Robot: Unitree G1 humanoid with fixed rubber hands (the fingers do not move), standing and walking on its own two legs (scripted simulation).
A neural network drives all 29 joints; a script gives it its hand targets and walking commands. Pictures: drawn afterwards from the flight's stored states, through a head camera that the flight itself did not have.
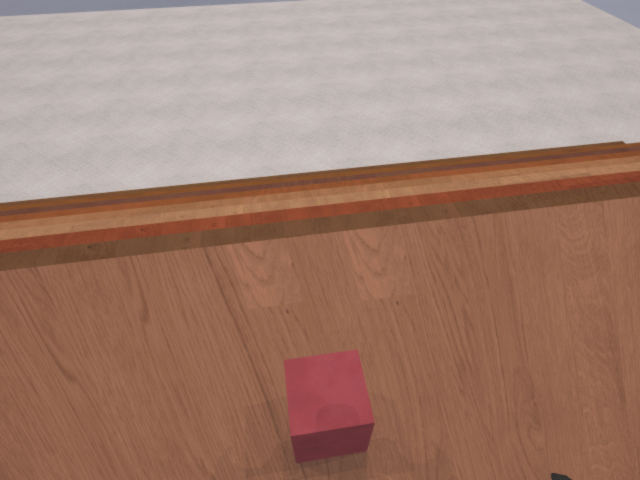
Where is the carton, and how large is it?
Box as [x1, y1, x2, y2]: [284, 349, 374, 462]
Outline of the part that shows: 357,349 284,360 290,434 296,462 366,450 374,421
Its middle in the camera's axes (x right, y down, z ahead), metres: +0.01 +0.47 +1.11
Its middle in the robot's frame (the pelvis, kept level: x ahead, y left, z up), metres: +0.46 +0.00 -0.66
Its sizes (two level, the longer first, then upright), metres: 0.210 0.200 0.250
